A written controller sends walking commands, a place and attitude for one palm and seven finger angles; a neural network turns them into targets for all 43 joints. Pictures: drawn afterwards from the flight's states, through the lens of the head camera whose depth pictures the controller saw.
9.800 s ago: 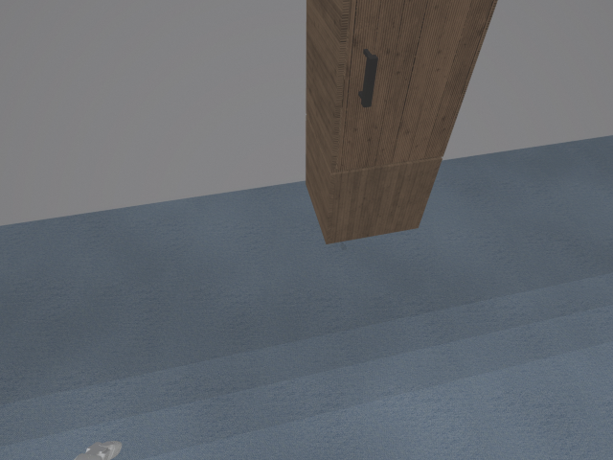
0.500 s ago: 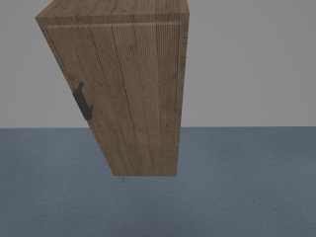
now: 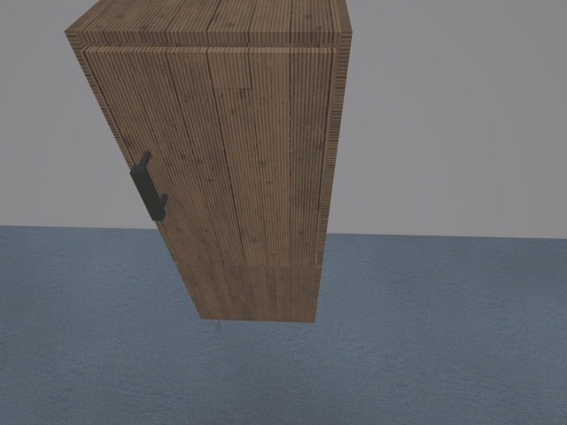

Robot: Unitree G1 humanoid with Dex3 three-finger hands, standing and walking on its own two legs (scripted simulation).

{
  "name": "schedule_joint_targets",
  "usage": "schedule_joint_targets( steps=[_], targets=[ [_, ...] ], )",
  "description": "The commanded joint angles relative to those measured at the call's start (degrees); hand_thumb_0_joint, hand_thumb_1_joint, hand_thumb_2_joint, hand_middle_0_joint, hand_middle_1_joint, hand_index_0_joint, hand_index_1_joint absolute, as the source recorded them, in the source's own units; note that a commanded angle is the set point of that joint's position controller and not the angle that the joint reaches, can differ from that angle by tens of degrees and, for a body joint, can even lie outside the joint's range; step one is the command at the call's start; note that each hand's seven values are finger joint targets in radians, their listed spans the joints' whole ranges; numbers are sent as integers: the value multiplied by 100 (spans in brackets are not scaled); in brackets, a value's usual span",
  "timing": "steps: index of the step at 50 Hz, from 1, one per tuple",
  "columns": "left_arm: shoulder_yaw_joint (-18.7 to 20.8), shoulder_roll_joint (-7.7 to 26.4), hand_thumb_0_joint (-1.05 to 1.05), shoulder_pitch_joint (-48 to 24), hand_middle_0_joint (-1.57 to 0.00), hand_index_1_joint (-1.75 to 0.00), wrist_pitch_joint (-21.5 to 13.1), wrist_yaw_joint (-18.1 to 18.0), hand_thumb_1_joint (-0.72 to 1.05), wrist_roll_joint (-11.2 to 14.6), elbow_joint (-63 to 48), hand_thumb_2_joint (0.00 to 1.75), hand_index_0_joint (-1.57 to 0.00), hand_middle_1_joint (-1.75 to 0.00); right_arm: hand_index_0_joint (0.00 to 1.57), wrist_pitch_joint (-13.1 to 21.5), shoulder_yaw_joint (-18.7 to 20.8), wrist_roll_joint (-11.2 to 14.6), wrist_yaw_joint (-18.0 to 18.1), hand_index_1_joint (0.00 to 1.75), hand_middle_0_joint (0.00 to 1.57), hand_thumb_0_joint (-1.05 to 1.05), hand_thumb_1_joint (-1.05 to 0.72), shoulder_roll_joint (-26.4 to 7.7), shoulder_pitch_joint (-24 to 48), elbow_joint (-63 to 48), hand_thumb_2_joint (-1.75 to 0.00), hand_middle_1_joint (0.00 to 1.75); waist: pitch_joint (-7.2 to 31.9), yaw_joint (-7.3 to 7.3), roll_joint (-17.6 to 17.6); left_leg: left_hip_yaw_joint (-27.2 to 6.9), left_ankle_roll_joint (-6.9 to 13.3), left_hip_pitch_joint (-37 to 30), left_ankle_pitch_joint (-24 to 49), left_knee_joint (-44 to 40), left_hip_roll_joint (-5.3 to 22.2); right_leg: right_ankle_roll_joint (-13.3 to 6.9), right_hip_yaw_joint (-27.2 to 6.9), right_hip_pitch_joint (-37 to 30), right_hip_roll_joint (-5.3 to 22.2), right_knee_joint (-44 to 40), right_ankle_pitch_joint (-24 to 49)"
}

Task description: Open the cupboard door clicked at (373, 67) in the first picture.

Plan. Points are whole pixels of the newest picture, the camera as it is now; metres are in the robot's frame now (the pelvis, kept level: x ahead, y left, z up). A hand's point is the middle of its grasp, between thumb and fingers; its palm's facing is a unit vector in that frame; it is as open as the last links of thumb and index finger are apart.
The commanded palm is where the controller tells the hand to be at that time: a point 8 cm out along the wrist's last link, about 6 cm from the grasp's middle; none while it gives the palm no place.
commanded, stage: look again from close up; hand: left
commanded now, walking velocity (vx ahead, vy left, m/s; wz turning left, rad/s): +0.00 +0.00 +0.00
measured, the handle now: (152, 186) +0.53 +0.30 -0.01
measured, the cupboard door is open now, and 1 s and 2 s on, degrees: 0 0 0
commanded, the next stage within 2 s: shuffle to correct the standing spot in 0.54 s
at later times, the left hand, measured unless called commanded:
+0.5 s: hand out of the picture +0.00 +0.18 -0.17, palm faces +0.04 -0.98 -0.21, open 7.4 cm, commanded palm none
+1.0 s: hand out of the picture -0.03 +0.22 -0.18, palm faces +0.10 -0.97 -0.24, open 7.4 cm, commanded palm none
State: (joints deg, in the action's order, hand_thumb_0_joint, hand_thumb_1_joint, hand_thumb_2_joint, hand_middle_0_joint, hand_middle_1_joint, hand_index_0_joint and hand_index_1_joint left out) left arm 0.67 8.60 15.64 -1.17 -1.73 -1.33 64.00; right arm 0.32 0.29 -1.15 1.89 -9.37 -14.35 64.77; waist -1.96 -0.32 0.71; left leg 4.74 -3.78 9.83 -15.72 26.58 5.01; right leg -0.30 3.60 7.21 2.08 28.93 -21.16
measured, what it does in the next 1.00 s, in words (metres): stands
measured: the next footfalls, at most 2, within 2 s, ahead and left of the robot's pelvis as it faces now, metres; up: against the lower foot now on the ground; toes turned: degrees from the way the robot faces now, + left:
left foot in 1.50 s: +0.03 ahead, +0.23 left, +0.00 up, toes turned +2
right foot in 1.74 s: +0.00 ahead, -0.01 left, +0.00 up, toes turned -4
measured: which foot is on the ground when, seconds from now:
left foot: down 0.00-1.00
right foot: down 0.00-1.00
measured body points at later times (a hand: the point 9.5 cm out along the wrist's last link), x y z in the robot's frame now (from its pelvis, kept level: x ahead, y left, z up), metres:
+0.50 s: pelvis +0.00 +0.00 +0.00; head +0.02 -0.01 +0.45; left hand -0.01 +0.23 -0.15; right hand -0.01 -0.21 -0.17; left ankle -0.02 +0.16 -0.74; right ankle -0.06 -0.11 -0.74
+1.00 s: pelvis -0.02 +0.04 -0.01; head +0.01 +0.03 +0.44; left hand -0.03 +0.27 -0.16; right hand +0.03 -0.20 -0.16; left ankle -0.02 +0.16 -0.74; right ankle -0.06 -0.11 -0.73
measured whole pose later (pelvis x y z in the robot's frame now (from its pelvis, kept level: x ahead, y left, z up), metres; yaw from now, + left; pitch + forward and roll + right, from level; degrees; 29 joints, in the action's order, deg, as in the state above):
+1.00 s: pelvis -0.02 +0.04 -0.01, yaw +1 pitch -1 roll +2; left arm 3.5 9.1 16.5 1.1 -2.6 -1.8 60.6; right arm -1.5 2.7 -1.3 1.3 -10.1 -12.9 59.6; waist -4.1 -2.1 -2.0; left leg 7.2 -0.2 13.6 -17.2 31.7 0.9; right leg 2.1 2.3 12.0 7.1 36.5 -23.4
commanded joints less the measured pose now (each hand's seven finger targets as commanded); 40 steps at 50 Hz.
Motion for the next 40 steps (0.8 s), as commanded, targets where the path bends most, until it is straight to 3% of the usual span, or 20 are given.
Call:
schedule_joint_targets(
  steps=[1,17,32,36,40],
  targets=[
    [151,671,0,382,-20,-30,-50,-39,90,30,-145,90,-20,-30,20,84,82,23,4,30,20,0,-90,-427,-376,-113,-90,30,-21,5,-104,-86,363,-242,1817,-163,184,-135,-243,281,428,-442,2608],
    [140,588,0,350,-20,-30,-33,-48,90,37,-110,90,-20,-30,20,83,76,22,9,30,20,0,-90,-311,-527,7,-90,30,-196,16,-125,-165,380,-179,1578,-331,179,-131,-214,343,400,-605,2043],
    [128,503,0,500,-20,-30,-51,-57,90,32,-28,90,-20,-30,20,102,78,29,22,30,20,0,-90,-277,-525,40,-90,30,-131,0,-130,-176,385,-263,1695,-354,183,-114,-205,296,422,-685,2175],
    [215,662,0,510,-20,-30,-36,-95,90,31,-113,90,-20,-30,20,47,116,40,20,30,20,0,-90,-321,-445,-94,-90,30,-74,-64,-112,-97,326,-60,1793,-136,109,-210,-367,146,620,-462,2921],
    [364,889,0,562,-20,-30,40,-128,90,11,-228,90,-20,-30,20,-57,201,33,-1,30,20,0,-90,-338,-238,-384,-90,30,-102,-150,-461,82,250,403,1168,273,-55,-433,-766,75,1035,-379,3104]
  ],
)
